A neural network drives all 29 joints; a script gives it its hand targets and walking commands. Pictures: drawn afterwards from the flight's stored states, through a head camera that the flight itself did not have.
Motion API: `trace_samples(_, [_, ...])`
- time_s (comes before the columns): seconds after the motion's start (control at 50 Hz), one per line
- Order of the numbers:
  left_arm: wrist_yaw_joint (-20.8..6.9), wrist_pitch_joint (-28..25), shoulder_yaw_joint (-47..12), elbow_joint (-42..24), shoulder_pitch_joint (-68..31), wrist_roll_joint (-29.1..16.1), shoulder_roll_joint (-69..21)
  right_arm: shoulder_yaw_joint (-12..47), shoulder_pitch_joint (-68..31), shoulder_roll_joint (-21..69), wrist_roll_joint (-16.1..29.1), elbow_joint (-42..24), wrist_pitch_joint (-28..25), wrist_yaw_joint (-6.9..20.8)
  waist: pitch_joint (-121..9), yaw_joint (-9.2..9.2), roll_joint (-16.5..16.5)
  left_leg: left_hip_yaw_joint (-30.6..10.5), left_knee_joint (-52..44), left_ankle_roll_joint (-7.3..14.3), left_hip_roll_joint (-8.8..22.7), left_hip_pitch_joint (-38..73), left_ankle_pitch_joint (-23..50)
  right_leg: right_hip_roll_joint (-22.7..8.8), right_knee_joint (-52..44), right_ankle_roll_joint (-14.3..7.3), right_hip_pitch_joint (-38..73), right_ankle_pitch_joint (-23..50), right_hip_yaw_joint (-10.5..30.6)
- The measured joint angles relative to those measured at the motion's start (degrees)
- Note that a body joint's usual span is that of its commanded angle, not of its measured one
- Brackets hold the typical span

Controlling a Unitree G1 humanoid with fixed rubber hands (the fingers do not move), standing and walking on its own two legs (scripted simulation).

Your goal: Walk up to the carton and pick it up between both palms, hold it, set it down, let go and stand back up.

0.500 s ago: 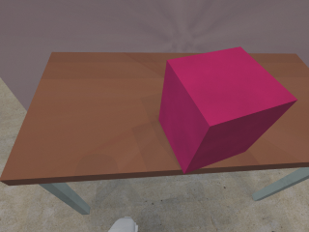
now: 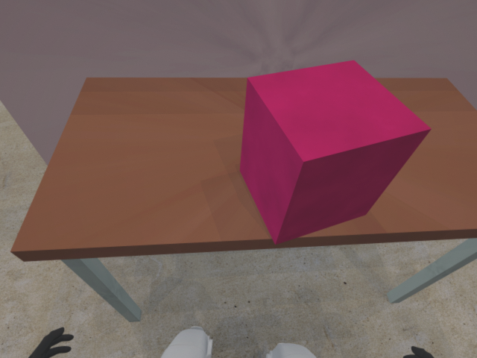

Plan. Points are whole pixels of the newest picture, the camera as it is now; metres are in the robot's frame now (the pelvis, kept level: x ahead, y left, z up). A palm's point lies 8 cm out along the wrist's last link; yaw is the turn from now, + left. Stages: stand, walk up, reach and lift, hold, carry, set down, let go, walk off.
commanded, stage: walk up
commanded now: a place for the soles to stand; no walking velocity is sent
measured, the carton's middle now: (313, 154) +0.44 -0.12 +0.09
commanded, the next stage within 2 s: none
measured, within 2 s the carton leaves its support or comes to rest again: neither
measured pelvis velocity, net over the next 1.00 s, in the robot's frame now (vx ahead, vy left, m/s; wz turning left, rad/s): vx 0.08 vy -0.05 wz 0.04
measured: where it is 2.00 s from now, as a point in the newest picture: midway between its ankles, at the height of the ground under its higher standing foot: outside the picture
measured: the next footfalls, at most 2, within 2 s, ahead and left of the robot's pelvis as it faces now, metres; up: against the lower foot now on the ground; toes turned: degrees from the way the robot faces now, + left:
left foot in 0.38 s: +0.06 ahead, +0.13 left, +0.00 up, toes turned +1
right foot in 0.94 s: +0.16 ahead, -0.14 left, +0.00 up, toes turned +2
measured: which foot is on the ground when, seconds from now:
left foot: down 0.00-0.02, up 0.04-0.36, down 0.38-0.94, up 0.96-1.00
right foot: down 0.00-0.40, up 0.42-0.92, down 0.94-1.00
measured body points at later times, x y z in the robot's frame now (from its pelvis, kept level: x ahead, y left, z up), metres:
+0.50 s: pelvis +0.00 +0.04 +0.01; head +0.03 +0.06 +0.46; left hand +0.07 +0.38 -0.09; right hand +0.08 -0.29 -0.08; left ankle +0.02 +0.13 -0.70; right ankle +0.02 -0.11 -0.66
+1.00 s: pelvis +0.08 -0.05 +0.01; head +0.12 -0.06 +0.46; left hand +0.16 +0.29 -0.07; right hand +0.16 -0.37 -0.11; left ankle +0.03 +0.12 -0.68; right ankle +0.12 -0.14 -0.70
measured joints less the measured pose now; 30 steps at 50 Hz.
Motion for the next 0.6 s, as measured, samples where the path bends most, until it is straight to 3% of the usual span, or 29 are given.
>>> trace_samples(0.08, [0.00, -0.01, 0.01, 0.03, 1.02, 0.00, -0.09, 0.00, -0.12, 0.06, 0.00, 0.01, 1.05, 0.03, -0.90, 0.02, -0.04, 0.04, 3.27, 0.00, -1.39, 0.17, -7.43, -1.68, -0.15, -0.12, -0.04, 0.68, 0.04])
trace_samples(0.34, [-0.64, -0.21, 0.00, 0.03, 1.67, 0.00, 0.79, 0.00, -0.09, -0.12, 0.00, 1.65, 0.88, 1.45, -1.11, -0.02, 2.23, -0.03, 4.44, 0.00, -1.42, 1.84, -10.19, -3.91, -1.22, 0.13, -1.26, 1.77, -1.79])
trace_samples(0.4, [-0.79, 0.37, 0.01, 0.08, 1.59, 0.00, 0.84, 0.00, 0.55, -0.06, 0.00, 2.12, -0.84, 1.45, -1.20, -0.02, 1.40, 0.45, -0.47, -0.01, -1.85, 3.49, -2.87, -4.47, 0.34, -0.13, -1.41, -0.58, -1.63])
trace_samples(0.5, [-0.85, 1.68, 0.01, 0.04, 1.59, 0.00, 0.01, -0.01, 3.20, 0.07, 0.00, 2.17, -1.82, 1.25, -2.45, -0.42, 0.31, 0.77, -3.94, 0.00, -1.48, 4.98, -2.78, -0.23, 10.77, -0.35, -6.39, -3.23, 1.74])
trace_samples(0.6, [-1.17, 1.86, 0.01, 0.03, 1.60, 0.00, 1.73, -0.01, 4.00, 0.08, 0.00, 2.18, -3.14, 0.29, -2.45, -0.50, -1.72, 0.82, -7.47, 0.00, -1.44, 6.22, -1.33, -0.07, 11.53, -0.34, -9.27, -1.14, 2.07])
